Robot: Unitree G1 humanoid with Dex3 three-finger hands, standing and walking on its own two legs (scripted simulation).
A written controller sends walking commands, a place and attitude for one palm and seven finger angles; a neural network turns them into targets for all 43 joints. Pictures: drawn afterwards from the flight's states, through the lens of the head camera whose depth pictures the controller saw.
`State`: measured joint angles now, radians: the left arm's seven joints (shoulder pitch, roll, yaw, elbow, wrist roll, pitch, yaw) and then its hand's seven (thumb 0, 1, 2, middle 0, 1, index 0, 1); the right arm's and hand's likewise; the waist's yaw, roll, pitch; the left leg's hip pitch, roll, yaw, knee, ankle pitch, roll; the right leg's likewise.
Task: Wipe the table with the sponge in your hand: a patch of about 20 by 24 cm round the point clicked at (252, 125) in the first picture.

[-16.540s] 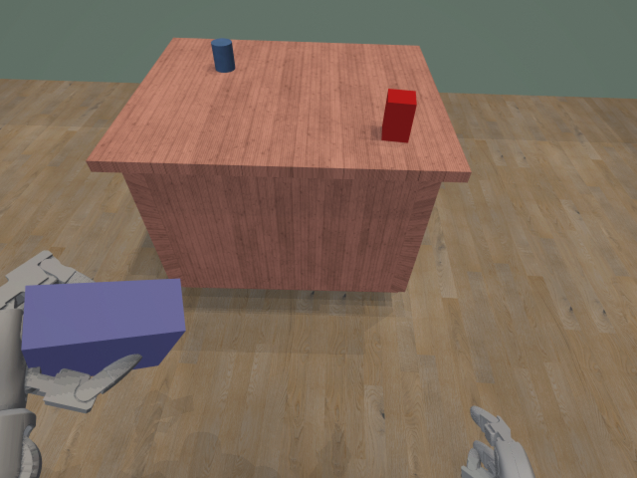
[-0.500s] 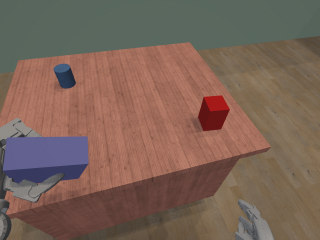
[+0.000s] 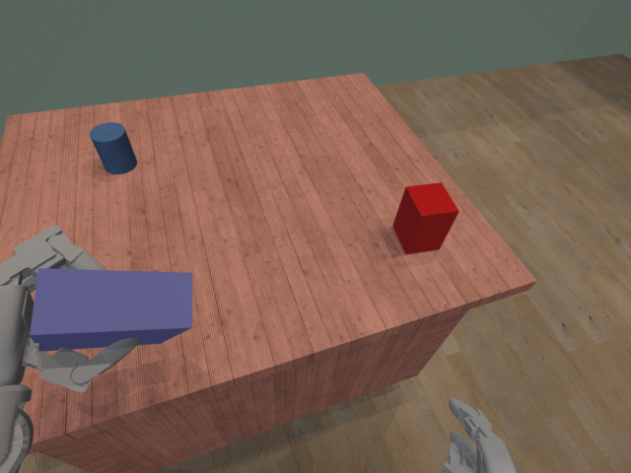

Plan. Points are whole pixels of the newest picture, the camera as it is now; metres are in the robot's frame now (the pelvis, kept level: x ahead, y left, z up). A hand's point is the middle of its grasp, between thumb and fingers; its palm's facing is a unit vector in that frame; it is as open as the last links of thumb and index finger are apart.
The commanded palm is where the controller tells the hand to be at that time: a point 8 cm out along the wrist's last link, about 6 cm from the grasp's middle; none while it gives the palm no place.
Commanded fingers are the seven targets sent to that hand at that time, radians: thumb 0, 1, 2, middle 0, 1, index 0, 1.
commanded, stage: come to a stop and stand still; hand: left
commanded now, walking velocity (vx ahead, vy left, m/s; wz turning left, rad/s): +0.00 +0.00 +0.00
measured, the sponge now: (133, 313) +0.23 +0.21 +0.13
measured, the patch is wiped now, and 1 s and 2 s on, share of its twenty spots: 0.00 0.00 0.00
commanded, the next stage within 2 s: look again from close up in 0.52 s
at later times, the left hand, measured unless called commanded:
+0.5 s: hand (72, 272) +0.25 +0.26 +0.16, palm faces +0.37 -0.85 -0.38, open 9.3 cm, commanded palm +0.19 +0.29 +0.18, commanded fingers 0.00 0.10 1.30 -1.20 -1.60 -1.20 -1.60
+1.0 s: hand (97, 294) +0.24 +0.23 +0.16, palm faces +0.36 -0.85 -0.37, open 9.3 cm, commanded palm +0.18 +0.27 +0.18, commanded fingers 0.00 0.10 1.30 -1.20 -1.60 -1.20 -1.60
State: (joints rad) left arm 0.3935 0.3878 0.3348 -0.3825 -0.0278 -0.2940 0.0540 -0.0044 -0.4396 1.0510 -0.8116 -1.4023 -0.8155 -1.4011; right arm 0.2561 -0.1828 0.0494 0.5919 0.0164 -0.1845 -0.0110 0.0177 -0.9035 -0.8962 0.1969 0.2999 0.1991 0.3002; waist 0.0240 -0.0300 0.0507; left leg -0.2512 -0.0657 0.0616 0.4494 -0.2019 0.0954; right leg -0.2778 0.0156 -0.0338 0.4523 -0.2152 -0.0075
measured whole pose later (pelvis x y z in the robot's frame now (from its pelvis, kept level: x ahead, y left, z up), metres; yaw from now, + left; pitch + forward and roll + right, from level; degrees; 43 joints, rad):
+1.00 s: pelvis +0.02 -0.01 +0.00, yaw +0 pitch +0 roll -1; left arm 0.43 0.36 0.34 -0.43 -0.04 -0.23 0.09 0.00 -0.44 1.05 -0.81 -1.40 -0.82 -1.40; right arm 0.22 -0.21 0.03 0.58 0.01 -0.12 -0.04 0.02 -0.90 -0.90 0.20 0.30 0.20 0.30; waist 0.02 -0.01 0.02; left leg -0.22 -0.04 0.04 0.43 -0.22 0.07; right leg -0.21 0.04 -0.05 0.36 -0.16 -0.03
